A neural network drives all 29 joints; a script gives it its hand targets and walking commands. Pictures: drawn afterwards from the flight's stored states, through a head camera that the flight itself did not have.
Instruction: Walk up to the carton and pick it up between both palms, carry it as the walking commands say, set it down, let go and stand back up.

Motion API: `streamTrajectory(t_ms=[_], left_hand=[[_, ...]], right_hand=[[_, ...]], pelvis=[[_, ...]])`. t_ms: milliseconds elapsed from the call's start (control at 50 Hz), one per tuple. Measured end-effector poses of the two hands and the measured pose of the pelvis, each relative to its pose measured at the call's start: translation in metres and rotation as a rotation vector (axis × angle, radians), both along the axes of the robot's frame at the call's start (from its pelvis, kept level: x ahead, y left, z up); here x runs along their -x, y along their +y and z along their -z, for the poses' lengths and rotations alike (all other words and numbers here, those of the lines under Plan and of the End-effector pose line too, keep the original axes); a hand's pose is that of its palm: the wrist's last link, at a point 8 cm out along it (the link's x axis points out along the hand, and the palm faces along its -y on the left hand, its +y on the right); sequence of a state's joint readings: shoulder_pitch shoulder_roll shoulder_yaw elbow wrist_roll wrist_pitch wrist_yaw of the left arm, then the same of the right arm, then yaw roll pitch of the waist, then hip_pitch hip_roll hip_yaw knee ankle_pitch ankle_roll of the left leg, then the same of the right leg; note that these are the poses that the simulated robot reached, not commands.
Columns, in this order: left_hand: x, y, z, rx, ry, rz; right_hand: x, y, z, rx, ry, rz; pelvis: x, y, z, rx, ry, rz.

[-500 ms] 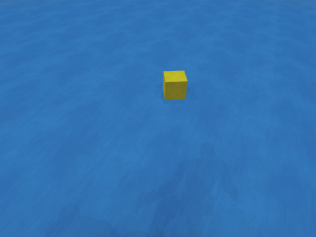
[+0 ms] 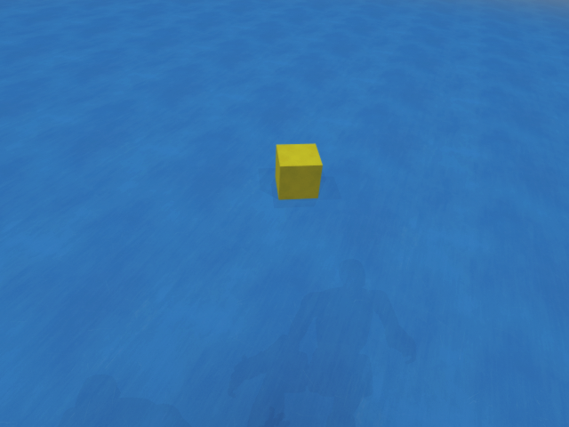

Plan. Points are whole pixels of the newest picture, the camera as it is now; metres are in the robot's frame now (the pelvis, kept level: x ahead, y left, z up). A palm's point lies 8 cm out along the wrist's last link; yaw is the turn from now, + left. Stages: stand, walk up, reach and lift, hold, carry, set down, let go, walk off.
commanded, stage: walk up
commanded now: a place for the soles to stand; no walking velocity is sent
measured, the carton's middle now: (297, 171) +1.57 -0.11 -0.64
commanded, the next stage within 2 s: none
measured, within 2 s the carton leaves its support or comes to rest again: neither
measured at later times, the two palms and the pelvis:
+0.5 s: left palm (128, 336) +0.32 +0.27 -0.08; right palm (497, 402) +0.23 -0.35 -0.12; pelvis +0.19 -0.03 -0.01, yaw -5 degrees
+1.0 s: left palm (156, 270) +0.48 +0.27 -0.11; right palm (467, 314) +0.39 -0.37 -0.13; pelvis +0.38 -0.04 -0.02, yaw -6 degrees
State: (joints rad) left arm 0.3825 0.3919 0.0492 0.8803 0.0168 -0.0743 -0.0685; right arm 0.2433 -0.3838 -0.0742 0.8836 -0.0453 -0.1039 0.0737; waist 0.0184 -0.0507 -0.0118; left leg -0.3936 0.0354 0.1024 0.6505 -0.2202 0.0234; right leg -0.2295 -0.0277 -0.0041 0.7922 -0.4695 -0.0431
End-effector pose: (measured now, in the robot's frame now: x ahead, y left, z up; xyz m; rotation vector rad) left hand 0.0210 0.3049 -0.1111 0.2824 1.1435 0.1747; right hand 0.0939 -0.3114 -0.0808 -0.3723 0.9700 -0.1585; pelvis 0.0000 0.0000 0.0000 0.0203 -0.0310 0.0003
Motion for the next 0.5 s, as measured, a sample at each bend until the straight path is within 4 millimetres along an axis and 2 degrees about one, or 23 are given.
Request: streamTrajectory(t_ms=[60, 160, 240, 300, 340, 380, 440, 500], left_hand=[[-0.043, 0.001, 0.005, -0.004, 0.005, 0.059], [-0.129, -0.006, -0.003, -0.002, -0.061, 0.142], [-0.197, -0.018, -0.016, -0.010, -0.104, 0.202], [-0.243, -0.029, -0.023, -0.035, -0.136, 0.232], [-0.268, -0.034, -0.026, -0.058, -0.176, 0.226], [-0.285, -0.038, -0.029, -0.071, -0.214, 0.212], [-0.296, -0.041, -0.033, -0.080, -0.213, 0.190], [-0.297, -0.038, -0.032, -0.083, -0.169, 0.168]], right_hand=[[-0.007, 0.001, -0.001, 0.006, -0.022, 0.048], [0.000, -0.002, 0.003, 0.002, 0.048, 0.128], [0.004, -0.013, 0.012, -0.012, 0.124, 0.180], [-0.003, -0.027, 0.026, -0.027, 0.170, 0.213], [-0.016, -0.035, 0.038, -0.034, 0.200, 0.221], [-0.038, -0.038, 0.044, -0.040, 0.219, 0.213], [-0.082, -0.041, 0.045, -0.045, 0.190, 0.180], [-0.131, -0.039, 0.041, -0.053, 0.133, 0.139]], pelvis=[[-0.020, 0.004, 0.002, -0.014, -0.004, 0.018], [-0.057, 0.000, 0.000, -0.028, -0.012, 0.056], [-0.090, -0.008, -0.001, -0.030, -0.016, 0.087], [-0.121, -0.019, 0.005, -0.019, -0.019, 0.100], [-0.139, -0.027, 0.011, 0.012, -0.019, 0.097], [-0.152, -0.031, 0.013, 0.018, -0.019, 0.097], [-0.170, -0.032, 0.010, 0.029, -0.025, 0.096], [-0.189, -0.029, 0.007, 0.038, -0.022, 0.082]])
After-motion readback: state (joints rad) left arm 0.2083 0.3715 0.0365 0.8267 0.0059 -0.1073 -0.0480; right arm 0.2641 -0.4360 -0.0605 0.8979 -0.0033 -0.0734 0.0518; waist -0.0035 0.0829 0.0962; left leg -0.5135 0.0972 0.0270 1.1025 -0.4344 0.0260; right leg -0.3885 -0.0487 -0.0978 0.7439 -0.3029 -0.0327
